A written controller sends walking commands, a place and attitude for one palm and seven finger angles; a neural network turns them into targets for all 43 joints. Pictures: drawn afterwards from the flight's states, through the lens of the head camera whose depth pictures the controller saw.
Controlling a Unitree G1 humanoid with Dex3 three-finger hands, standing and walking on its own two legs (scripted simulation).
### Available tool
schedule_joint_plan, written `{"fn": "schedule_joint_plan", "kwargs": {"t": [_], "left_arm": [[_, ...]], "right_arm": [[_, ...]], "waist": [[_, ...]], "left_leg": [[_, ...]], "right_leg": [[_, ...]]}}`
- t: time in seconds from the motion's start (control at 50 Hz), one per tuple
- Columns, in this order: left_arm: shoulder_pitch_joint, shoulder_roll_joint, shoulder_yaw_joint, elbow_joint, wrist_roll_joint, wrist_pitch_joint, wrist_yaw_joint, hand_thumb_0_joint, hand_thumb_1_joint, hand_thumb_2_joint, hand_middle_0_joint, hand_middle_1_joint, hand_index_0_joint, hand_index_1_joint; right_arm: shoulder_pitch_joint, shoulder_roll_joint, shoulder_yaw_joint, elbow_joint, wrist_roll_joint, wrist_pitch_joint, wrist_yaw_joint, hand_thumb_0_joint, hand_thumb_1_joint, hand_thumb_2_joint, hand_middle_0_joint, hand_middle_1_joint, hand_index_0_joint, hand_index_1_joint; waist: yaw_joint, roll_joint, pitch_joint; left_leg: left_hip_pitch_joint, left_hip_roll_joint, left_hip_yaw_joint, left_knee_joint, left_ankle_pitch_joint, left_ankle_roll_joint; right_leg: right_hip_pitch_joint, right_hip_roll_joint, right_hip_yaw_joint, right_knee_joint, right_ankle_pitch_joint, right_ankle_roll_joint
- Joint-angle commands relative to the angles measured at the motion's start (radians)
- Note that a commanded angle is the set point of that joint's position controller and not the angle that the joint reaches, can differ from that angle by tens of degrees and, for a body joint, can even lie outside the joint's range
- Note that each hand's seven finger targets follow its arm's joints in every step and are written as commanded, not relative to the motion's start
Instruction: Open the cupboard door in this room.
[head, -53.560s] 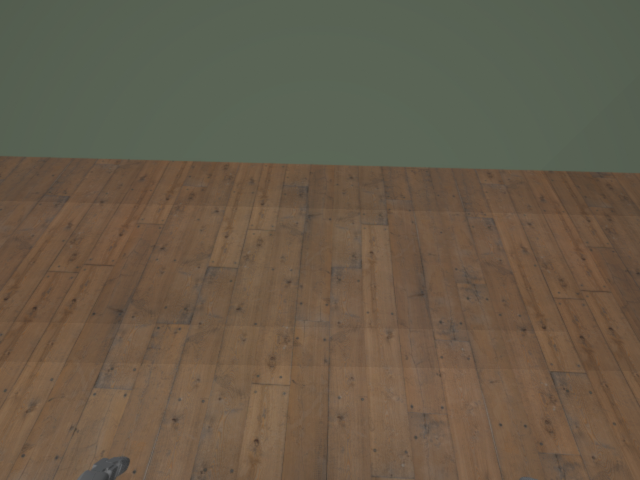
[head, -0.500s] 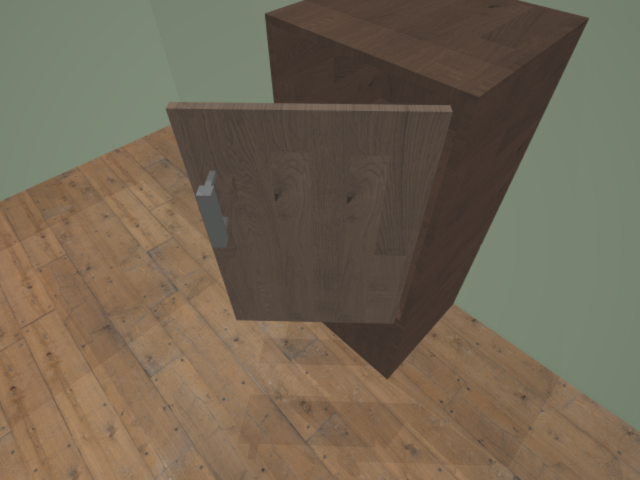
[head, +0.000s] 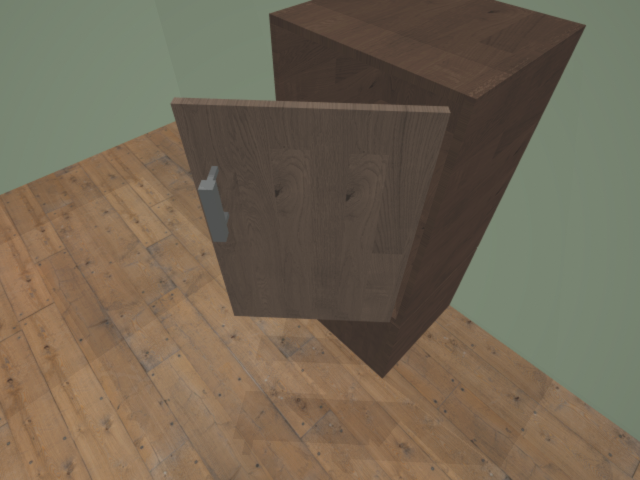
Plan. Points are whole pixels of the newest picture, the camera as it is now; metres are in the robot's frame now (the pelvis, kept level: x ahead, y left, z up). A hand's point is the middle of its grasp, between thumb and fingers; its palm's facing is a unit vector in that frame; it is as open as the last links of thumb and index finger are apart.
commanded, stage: look again from close up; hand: left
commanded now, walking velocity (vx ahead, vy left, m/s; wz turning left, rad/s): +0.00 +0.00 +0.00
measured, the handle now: (217, 204) +0.53 +0.22 +0.02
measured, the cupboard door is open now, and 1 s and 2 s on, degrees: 43 43 43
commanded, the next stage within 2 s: raise the hand with hooked fingers in 0.28 s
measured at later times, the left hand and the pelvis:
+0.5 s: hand out of the picture +0.10 +0.20 -0.10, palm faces +0.25 -0.95 -0.20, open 7.4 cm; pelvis -0.02 +0.01 +0.00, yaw +1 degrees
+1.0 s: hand (141, 460) +0.15 +0.22 -0.02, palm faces +0.09 -0.99 -0.08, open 9.8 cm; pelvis -0.05 +0.01 -0.09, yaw +3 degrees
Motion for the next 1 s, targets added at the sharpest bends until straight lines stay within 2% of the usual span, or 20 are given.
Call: {"fn": "schedule_joint_plan", "kwargs": {"t": [0.0,0.34,0.36,0.38,0.4,0.42,0.44,0.46,0.5,0.52,0.54,0.58,0.62,0.64,0.68,0.78,0.82,0.9,0.94,0.98], "left_arm": [[0.048,0.114,0.024,-0.031,0.0,-0.017,0.009,0.0,0.9,0.9,-0.2,-0.3,-0.2,-0.3],[0.046,0.117,0.027,-0.033,0.001,-0.017,0.008,0.0,0.9,0.9,-0.2,-0.3,-0.2,-0.3],[0.149,0.119,0.026,0.01,0.011,-0.037,0.047,0.0,0.9,0.9,-0.2,-0.3,-0.2,-0.3],[-0.608,0.355,0.146,-1.49,-0.219,-0.263,0.025,0.0,0.877,0.89,-0.202,-0.315,-0.202,-0.315],[-0.195,0.282,0.143,-1.245,-0.131,-0.214,0.061,0.0,0.853,0.88,-0.203,-0.33,-0.203,-0.33],[-0.146,0.228,0.116,-1.142,-0.145,-0.165,0.108,0.0,0.83,0.87,-0.205,-0.345,-0.205,-0.345],[0.119,-0.025,-0.012,-0.923,-0.158,-0.08,0.096,0.0,0.807,0.86,-0.207,-0.36,-0.207,-0.36],[-0.06,-0.008,-0.007,-1.095,-0.21,-0.12,0.072,0.0,0.783,0.85,-0.208,-0.375,-0.208,-0.375],[-0.059,0.043,0.047,-1.011,-0.205,-0.238,0.025,0.0,0.737,0.83,-0.212,-0.405,-0.212,-0.405],[-0.006,0.025,0.066,-0.908,-0.204,-0.291,-0.006,0.0,0.713,0.82,-0.213,-0.42,-0.213,-0.42],[0.076,-0.01,0.064,-0.854,-0.215,-0.352,-0.049,0.0,0.69,0.81,-0.215,-0.435,-0.215,-0.435],[0.241,-0.023,0.094,-0.837,-0.25,-0.489,-0.156,0.0,0.643,0.79,-0.218,-0.465,-0.218,-0.465],[0.353,0.066,0.2,-0.8,-0.272,-0.594,-0.279,0.0,0.597,0.77,-0.222,-0.495,-0.222,-0.495],[0.327,0.074,0.192,-0.829,-0.275,-0.632,-0.339,0.0,0.573,0.76,-0.223,-0.51,-0.223,-0.51],[0.282,0.147,0.259,-0.889,-0.266,-0.609,-0.364,0.0,0.527,0.74,-0.227,-0.54,-0.227,-0.54],[-0.005,0.184,0.276,-1.305,-0.287,-0.568,-0.268,0.0,0.41,0.69,-0.235,-0.615,-0.235,-0.615],[-0.145,0.213,0.257,-1.482,-0.274,-0.619,-0.23,0.0,0.363,0.67,-0.238,-0.645,-0.238,-0.645],[-0.115,0.146,0.12,-1.464,-0.249,-0.645,-0.266,0.0,0.27,0.63,-0.245,-0.705,-0.245,-0.705],[-0.128,0.16,0.109,-1.351,-0.256,-0.585,-0.326,0.0,0.223,0.61,-0.248,-0.735,-0.248,-0.735],[-0.054,0.177,0.137,-1.213,-0.263,-0.476,-0.369,0.0,0.177,0.59,-0.252,-0.765,-0.252,-0.765]], "right_arm": [[0.055,-0.091,-0.016,-0.025,-0.001,-0.013,-0.005,0.0,-0.9,-0.9,0.2,0.3,0.2,0.3],[0.073,-0.085,-0.018,-0.018,0.0,-0.014,-0.004,0.0,-0.9,-0.9,0.2,0.3,0.2,0.3],[-0.035,-0.105,-0.025,-0.087,0.012,-0.022,0.006,0.0,-0.9,-0.9,0.2,0.3,0.2,0.3],[-0.001,-0.291,-0.043,-0.447,0.062,-0.164,-0.044,0.0,-0.9,-0.9,0.2,0.3,0.2,0.3],[-0.097,-0.194,-0.018,-0.404,0.045,-0.243,-0.075,0.0,-0.9,-0.9,0.2,0.3,0.2,0.3],[-0.074,-0.212,-0.036,-0.348,0.05,-0.264,-0.075,0.0,-0.9,-0.9,0.2,0.3,0.2,0.3],[-0.046,-0.157,-0.038,-0.341,0.061,-0.26,-0.063,0.0,-0.9,-0.9,0.2,0.3,0.2,0.3],[-0.077,-0.205,-0.037,-0.426,0.076,-0.268,-0.058,0.0,-0.9,-0.9,0.2,0.3,0.2,0.3],[-0.077,-0.24,-0.065,-0.472,0.051,-0.294,-0.056,0.0,-0.9,-0.9,0.2,0.3,0.2,0.3],[-0.081,-0.236,-0.072,-0.497,0.045,-0.297,-0.047,0.0,-0.9,-0.9,0.2,0.3,0.2,0.3],[-0.083,-0.226,-0.074,-0.524,0.034,-0.301,-0.035,0.0,-0.9,-0.9,0.2,0.3,0.2,0.3],[-0.117,-0.22,-0.087,-0.595,0.02,-0.316,-0.006,0.0,-0.9,-0.9,0.2,0.3,0.2,0.3],[-0.123,-0.232,-0.108,-0.651,0.022,-0.306,0.033,0.0,-0.9,-0.9,0.2,0.3,0.2,0.3],[-0.136,-0.235,-0.106,-0.684,0.024,-0.3,0.044,0.0,-0.9,-0.9,0.2,0.3,0.2,0.3],[-0.159,-0.231,-0.108,-0.741,0.035,-0.275,0.039,0.0,-0.9,-0.9,0.2,0.3,0.2,0.3],[-0.12,-0.201,-0.098,-0.812,0.033,-0.241,0.014,0.0,-0.9,-0.9,0.2,0.3,0.2,0.3],[-0.088,-0.203,-0.085,-0.795,0.025,-0.24,-0.002,0.0,-0.9,-0.9,0.2,0.3,0.2,0.3],[-0.056,-0.214,-0.065,-0.739,0.024,-0.269,-0.023,0.0,-0.9,-0.9,0.2,0.3,0.2,0.3],[-0.05,-0.229,-0.057,-0.717,0.033,-0.275,-0.034,0.0,-0.9,-0.9,0.2,0.3,0.2,0.3],[-0.051,-0.238,-0.055,-0.726,0.049,-0.268,-0.042,0.0,-0.9,-0.9,0.2,0.3,0.2,0.3]], "waist": [[-0.004,0.001,0.046],[0.0,-0.008,0.055],[0.041,-0.017,0.059],[-0.091,0.163,-0.44],[0.01,0.32,-0.42],[-0.016,0.283,-0.339],[-0.033,0.116,-0.178],[-0.053,-0.002,-0.026],[-0.077,-0.214,0.053],[-0.064,-0.207,0.085],[-0.032,-0.269,0.048],[0.037,-0.279,-0.052],[0.079,-0.168,-0.153],[0.069,-0.11,-0.19],[0.088,-0.071,-0.262],[0.034,0.143,-0.348],[-0.023,0.116,-0.369],[-0.082,0.152,-0.348],[-0.102,0.103,-0.313],[-0.08,0.019,-0.297]], "left_leg": [[-0.05,0.093,-0.084,-0.064,0.141,0.024],[-0.071,0.092,-0.087,-0.07,0.131,0.024],[-0.152,0.086,-0.026,0.17,0.102,-0.007],[0.109,-0.021,-0.052,0.011,0.227,0.031],[0.143,-0.002,-0.008,0.012,0.363,0.044],[0.056,0.01,-0.027,0.038,0.288,0.014],[-0.029,0.026,-0.047,0.027,0.228,0.021],[-0.113,0.023,-0.086,0.036,0.128,0.027],[-0.239,0.002,-0.085,0.123,-0.042,0.034],[-0.308,-0.015,-0.076,0.179,-0.084,0.028],[-0.369,-0.023,-0.074,0.228,-0.104,0.017],[-0.477,-0.035,-0.055,0.323,-0.108,0.002],[-0.528,-0.054,-0.037,0.409,-0.042,-0.015],[-0.555,-0.061,-0.028,0.448,-0.01,-0.014],[-0.636,-0.065,0.004,0.495,-0.023,-0.001],[-0.574,-0.034,-0.031,0.532,-0.05,0.022],[-0.559,-0.013,-0.07,0.562,-0.061,0.032],[-0.527,0.004,-0.101,0.586,-0.035,0.034],[-0.56,0.006,-0.117,0.592,-0.058,0.034],[-0.611,0.001,-0.12,0.557,-0.123,0.031]], "right_leg": [[-0.032,-0.145,0.137,-0.078,0.187,-0.002],[-0.033,-0.145,0.134,-0.086,0.147,-0.002],[-0.031,-0.22,0.194,-0.061,0.656,0.066],[0.076,-0.118,0.131,0.025,0.456,0.028],[0.059,-0.052,0.1,0.049,0.292,-0.004],[-0.001,-0.055,0.05,0.042,0.174,0.007],[-0.081,-0.049,0.009,0.04,0.135,0.023],[-0.162,-0.051,-0.009,0.041,0.075,0.037],[-0.344,-0.046,-0.015,0.052,-0.14,0.053],[-0.415,-0.049,-0.006,0.08,-0.213,0.049],[-0.453,-0.047,-0.007,0.131,-0.264,0.045],[-0.462,-0.044,0.011,0.235,-0.257,0.034],[-0.397,-0.053,0.045,0.337,-0.101,0.013],[-0.39,-0.058,0.047,0.39,-0.013,0.008],[-0.399,-0.066,0.083,0.433,-0.003,0.018],[-0.497,-0.042,0.089,0.462,-0.093,0.016],[-0.561,-0.024,0.079,0.488,-0.109,0.019],[-0.637,-0.013,0.043,0.501,-0.082,0.015],[-0.643,-0.007,0.031,0.495,-0.088,0.021],[-0.609,-0.008,0.029,0.457,-0.154,0.03]]}}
